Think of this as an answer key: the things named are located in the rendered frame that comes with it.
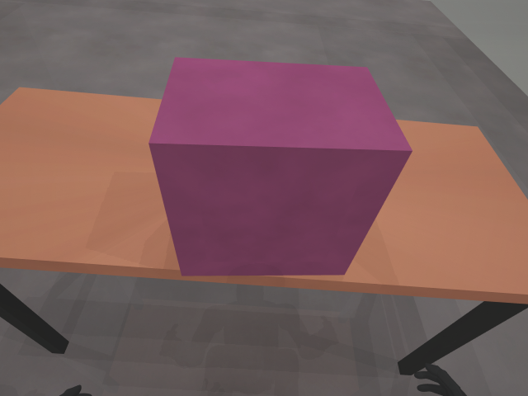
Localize right robot hand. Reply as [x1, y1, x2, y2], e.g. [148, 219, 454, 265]
[414, 363, 467, 396]

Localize table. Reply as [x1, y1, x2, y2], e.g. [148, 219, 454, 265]
[0, 87, 528, 375]

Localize carton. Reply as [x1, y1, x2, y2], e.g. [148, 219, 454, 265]
[148, 57, 412, 276]

